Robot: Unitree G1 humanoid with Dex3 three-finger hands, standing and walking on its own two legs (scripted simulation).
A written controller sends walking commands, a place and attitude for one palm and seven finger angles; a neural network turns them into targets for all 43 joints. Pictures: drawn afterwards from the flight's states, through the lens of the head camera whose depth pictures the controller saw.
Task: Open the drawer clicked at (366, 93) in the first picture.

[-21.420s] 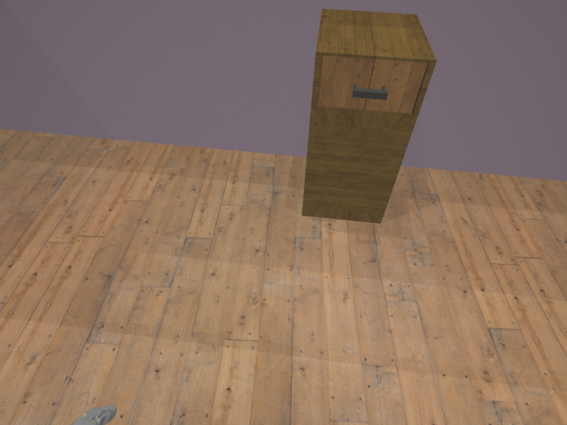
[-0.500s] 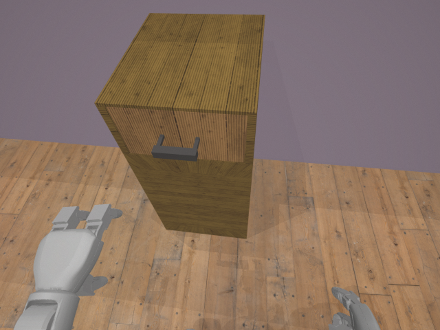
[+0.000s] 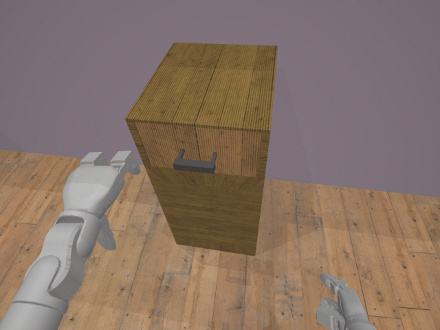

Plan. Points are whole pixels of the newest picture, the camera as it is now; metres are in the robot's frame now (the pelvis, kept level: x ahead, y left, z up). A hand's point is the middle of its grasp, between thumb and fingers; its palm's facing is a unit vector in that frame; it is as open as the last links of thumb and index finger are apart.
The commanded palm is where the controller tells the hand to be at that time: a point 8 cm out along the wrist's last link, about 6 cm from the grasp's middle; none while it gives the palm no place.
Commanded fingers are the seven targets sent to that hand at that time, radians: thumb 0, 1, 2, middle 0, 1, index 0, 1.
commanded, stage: raise the hand with hooked fingers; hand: left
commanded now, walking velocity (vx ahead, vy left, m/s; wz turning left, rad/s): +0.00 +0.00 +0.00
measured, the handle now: (196, 159) +0.55 +0.14 -0.07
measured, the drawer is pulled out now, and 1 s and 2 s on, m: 0.00 0.00 0.00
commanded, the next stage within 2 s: move the hooked fingers above the handle in 0.42 s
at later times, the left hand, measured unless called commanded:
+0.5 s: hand (114, 204) +0.30 +0.23 +0.08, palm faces +0.07 -0.08 -0.99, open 13.8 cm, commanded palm +0.27 +0.23 +0.14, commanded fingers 0.00 -0.50 0.30 -0.30 -1.20 -0.30 -1.20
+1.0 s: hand (146, 182) +0.37 +0.20 +0.05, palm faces -0.02 -0.04 -1.00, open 13.8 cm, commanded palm +0.35 +0.20 +0.11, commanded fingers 0.00 -0.50 0.30 -0.30 -1.20 -0.30 -1.20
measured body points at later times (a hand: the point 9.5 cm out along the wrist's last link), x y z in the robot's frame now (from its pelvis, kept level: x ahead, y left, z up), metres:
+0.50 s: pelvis -0.02 -0.01 +0.00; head +0.01 -0.04 +0.45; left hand +0.29 +0.23 +0.14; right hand +0.15 -0.24 -0.12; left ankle -0.01 +0.11 -0.73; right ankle -0.02 -0.13 -0.73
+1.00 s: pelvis +0.00 -0.01 +0.00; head +0.05 -0.04 +0.45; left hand +0.37 +0.20 +0.10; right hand +0.13 -0.26 -0.13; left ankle -0.01 +0.11 -0.73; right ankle -0.02 -0.13 -0.73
